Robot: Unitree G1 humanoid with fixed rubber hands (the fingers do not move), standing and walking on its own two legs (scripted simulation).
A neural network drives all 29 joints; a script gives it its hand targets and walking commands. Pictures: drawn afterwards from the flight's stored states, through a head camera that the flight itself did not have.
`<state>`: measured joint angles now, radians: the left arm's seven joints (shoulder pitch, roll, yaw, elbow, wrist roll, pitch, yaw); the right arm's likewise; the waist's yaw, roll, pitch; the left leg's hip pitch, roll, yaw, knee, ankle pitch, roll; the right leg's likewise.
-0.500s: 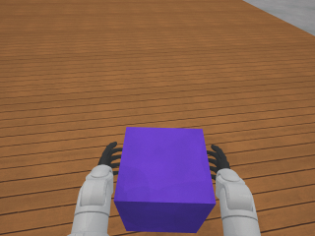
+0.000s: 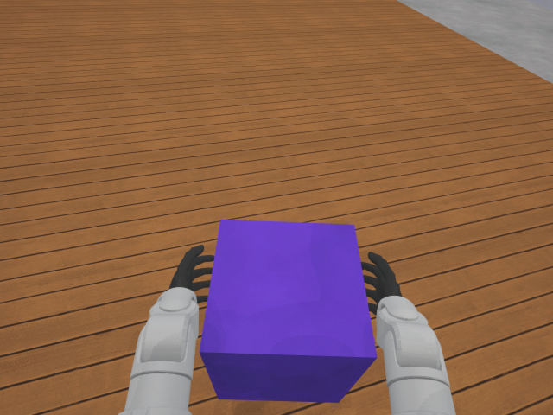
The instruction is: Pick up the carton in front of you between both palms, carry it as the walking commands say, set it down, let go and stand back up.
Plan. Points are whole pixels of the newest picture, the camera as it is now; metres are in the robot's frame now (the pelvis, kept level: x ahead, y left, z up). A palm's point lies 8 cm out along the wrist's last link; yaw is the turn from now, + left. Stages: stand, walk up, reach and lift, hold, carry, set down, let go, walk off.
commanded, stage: hold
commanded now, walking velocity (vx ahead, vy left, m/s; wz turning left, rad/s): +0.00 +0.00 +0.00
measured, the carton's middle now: (282, 316) +0.30 +0.00 -0.05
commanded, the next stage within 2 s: set down in 0.30 s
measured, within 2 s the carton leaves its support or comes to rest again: neither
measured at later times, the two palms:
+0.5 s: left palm (170, 279) +0.31 +0.17 +0.03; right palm (368, 290) +0.30 -0.12 +0.04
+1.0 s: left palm (186, 323) +0.34 +0.18 -0.18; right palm (333, 317) +0.36 -0.12 -0.17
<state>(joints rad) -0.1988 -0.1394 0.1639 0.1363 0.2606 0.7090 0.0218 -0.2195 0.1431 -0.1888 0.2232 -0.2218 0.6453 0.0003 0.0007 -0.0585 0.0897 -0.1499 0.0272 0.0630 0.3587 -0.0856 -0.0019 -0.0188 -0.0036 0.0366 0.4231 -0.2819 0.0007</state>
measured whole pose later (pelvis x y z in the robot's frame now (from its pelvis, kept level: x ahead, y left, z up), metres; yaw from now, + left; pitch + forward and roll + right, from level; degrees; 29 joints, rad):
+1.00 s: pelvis -0.04 -0.01 -0.09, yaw +0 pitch +28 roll -1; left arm -0.60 -0.07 0.37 0.52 0.24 0.14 0.00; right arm -0.61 0.12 -0.34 0.58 -0.17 0.09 -0.08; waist 0.05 -0.08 0.01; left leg -1.25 0.05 0.00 0.98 -0.21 -0.01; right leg -1.11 0.05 0.02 1.08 -0.46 0.00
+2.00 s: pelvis -0.08 -0.01 -0.33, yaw -3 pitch +48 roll -2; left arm -1.12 0.05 0.51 0.64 0.18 0.27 0.06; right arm -1.25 -0.10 -0.32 0.85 -0.12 0.24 -0.10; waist 0.10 -0.08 0.01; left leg -2.30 0.05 -0.05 1.81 -0.34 -0.03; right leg -2.15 0.10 0.01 1.97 -0.66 0.02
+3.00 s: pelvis -0.09 -0.01 -0.39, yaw -3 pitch +44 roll +1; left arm -1.40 0.28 0.52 1.06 0.08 0.15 -0.04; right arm -1.45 -0.18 -0.19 1.03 -0.13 0.19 -0.06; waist 0.15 0.00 0.22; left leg -2.41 0.04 -0.05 1.99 -0.36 -0.05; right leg -2.27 0.14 0.03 2.18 -0.68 0.03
